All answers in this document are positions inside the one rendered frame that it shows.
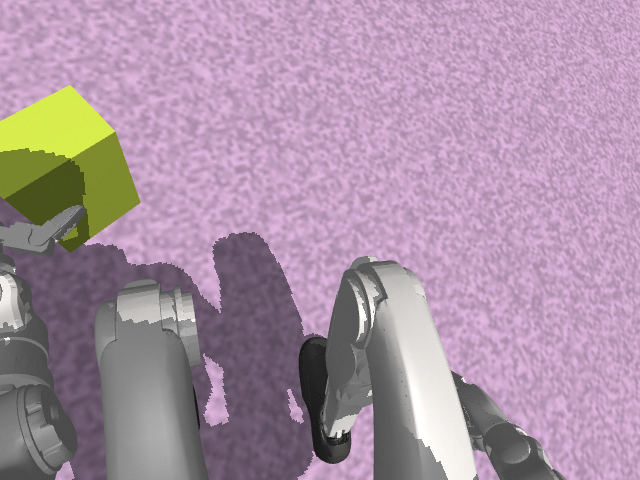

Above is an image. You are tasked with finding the right robot foot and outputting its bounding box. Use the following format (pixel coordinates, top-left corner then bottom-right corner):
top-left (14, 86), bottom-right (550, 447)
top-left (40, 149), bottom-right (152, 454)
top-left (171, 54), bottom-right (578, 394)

top-left (299, 337), bottom-right (351, 464)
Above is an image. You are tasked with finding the carton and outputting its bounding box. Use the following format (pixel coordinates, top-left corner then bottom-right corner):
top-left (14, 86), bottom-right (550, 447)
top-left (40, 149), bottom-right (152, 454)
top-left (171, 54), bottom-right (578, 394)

top-left (0, 85), bottom-right (141, 253)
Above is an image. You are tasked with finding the left robot hand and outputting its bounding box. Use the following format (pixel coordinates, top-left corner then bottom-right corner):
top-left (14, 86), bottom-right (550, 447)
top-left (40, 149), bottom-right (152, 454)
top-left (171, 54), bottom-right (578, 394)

top-left (0, 205), bottom-right (86, 257)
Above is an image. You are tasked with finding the left robot arm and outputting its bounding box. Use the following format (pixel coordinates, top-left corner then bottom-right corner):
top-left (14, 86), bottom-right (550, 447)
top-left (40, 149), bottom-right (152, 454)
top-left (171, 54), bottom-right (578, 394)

top-left (0, 253), bottom-right (78, 480)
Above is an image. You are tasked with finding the right robot hand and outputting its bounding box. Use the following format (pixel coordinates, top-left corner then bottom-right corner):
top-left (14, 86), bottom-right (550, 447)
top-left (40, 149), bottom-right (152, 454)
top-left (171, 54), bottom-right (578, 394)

top-left (451, 371), bottom-right (510, 452)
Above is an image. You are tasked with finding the right robot arm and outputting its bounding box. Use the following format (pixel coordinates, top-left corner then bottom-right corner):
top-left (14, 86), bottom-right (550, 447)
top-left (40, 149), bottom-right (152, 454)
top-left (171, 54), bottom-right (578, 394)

top-left (483, 423), bottom-right (567, 480)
